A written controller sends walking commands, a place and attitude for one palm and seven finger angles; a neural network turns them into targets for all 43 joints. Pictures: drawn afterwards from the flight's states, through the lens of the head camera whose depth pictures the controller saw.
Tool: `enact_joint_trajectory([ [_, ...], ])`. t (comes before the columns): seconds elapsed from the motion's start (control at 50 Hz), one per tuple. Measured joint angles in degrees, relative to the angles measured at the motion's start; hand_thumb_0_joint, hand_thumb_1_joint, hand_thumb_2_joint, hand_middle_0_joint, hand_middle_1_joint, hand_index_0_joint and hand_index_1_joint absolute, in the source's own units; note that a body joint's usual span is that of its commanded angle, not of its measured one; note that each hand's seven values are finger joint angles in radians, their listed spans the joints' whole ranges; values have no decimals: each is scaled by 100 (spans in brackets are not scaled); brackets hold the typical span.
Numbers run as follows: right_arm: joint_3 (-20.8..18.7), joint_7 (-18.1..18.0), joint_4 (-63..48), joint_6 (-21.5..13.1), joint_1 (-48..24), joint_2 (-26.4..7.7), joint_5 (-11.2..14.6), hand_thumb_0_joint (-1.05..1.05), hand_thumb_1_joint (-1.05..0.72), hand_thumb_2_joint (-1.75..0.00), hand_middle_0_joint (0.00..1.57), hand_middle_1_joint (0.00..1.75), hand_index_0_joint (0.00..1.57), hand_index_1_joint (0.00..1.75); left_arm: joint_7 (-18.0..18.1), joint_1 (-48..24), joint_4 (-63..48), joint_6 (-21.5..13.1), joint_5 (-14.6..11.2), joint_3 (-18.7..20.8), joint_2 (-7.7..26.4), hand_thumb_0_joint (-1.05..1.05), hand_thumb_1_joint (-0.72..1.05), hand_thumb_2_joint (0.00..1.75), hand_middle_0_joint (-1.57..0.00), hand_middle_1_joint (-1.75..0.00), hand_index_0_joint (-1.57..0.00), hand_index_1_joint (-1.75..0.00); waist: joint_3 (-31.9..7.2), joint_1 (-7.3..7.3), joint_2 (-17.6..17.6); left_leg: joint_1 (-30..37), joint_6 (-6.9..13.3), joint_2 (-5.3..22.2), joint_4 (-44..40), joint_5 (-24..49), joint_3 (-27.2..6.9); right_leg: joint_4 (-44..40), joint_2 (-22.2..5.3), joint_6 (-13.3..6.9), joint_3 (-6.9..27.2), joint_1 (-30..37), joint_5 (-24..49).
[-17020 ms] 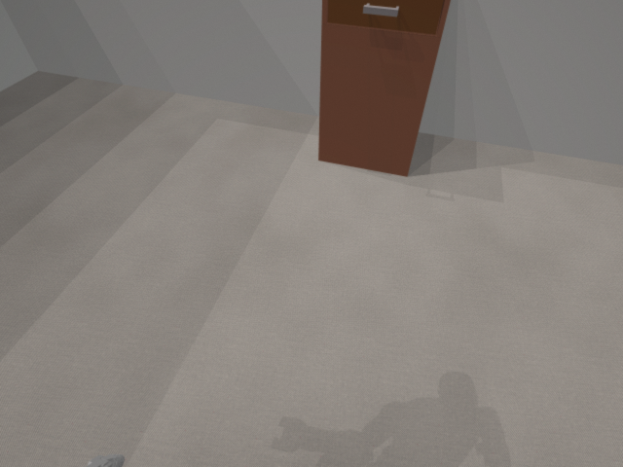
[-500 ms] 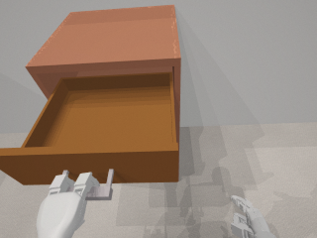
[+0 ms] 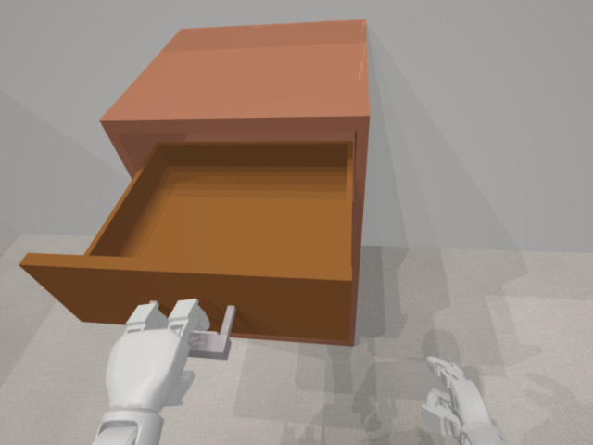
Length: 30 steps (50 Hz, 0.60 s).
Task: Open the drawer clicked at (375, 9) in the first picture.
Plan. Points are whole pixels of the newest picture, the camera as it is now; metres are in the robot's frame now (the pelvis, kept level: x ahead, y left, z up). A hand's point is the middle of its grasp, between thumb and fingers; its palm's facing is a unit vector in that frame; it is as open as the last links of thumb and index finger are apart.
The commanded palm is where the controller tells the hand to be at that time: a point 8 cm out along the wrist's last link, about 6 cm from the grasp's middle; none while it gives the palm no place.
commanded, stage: open the thumb to release the handle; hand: left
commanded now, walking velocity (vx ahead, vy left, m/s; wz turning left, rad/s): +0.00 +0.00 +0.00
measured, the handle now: (185, 327) +0.25 +0.19 +0.04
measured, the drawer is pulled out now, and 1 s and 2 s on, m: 0.30 0.30 0.30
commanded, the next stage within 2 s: lift the hand off the handle in 0.16 s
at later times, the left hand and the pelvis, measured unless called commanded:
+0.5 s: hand (172, 375) +0.20 +0.19 +0.02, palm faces +0.07 -0.13 -0.99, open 13.8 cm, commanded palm +0.18 +0.20 +0.07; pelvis -0.01 +0.01 +0.00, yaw +0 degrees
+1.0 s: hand (155, 347) +0.21 +0.20 +0.07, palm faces +0.08 -0.17 -0.98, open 13.6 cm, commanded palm +0.18 +0.20 +0.14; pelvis -0.01 +0.02 +0.02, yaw +0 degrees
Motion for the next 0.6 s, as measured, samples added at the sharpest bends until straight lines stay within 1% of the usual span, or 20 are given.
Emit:
enact_joint_trajectory([
  [0.14, 13, 28, -75, -92, -86, -14, -38, 1, -91, -90, 20, 30, 20, 30, -229, -33, 67, -184, -30, 115, 60, 0, -18, 44, -34, -125, -35, -123, 40, -11, -32, 152, -22, 31, -156, 93, -30, -181, 39, -28, -25, 163, 106],
  [0.24, -68, 77, -103, -86, -35, -97, -85, 1, -91, -90, 20, 30, 20, 30, -187, 67, 0, -298, 6, 170, 74, 0, -37, 36, -32, -122, -33, -121, 51, -26, -56, 97, -27, 35, -124, 92, -31, -161, 43, -25, -24, 113, 113],
  [0.34, -172, 116, -59, -53, 52, -168, -109, 1, -91, -90, 20, 30, 20, 30, -28, 64, -25, -312, 55, 149, 21, 0, -45, 32, -32, -122, -33, -120, 47, -36, -44, -56, -20, 22, -12, 66, -34, -62, 27, -5, -25, -30, 91],
  [0.46, -209, 91, 51, 13, 148, -163, -95, 1, -91, -90, 20, 30, 20, 30, 133, -46, 35, -199, 108, 24, -23, 0, -48, 31, -34, -123, -32, -120, 43, -43, -9, -176, 10, -10, 86, 49, -35, 35, -7, 29, -26, -141, 68],
  [0.54, -172, 22, 150, 43, 162, -107, -56, 1, -91, -90, 20, 30, 20, 30, 160, -236, 190, -118, 112, -81, -6, 0, -49, 30, -35, -123, -32, -120, 57, -40, 11, -168, 28, -25, 75, 74, -39, 22, -21, 45, -29, -129, 91],
  [0.6, -133, -22, 197, 54, 147, -58, -20, 1, -91, -90, 20, 30, 20, 30, 112, -430, 338, -34, 75, -148, -21, 0, -49, 30, -35, -123, -32, -120, 78, -49, 27, -123, 37, -32, 33, 107, -43, -24, -26, 54, -32, -81, 125],
])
